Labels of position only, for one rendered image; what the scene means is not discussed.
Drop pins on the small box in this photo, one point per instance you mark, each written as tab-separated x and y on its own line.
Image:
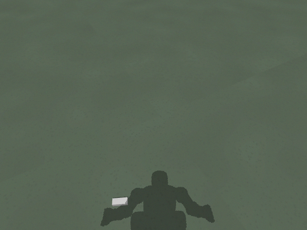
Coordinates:
120	201

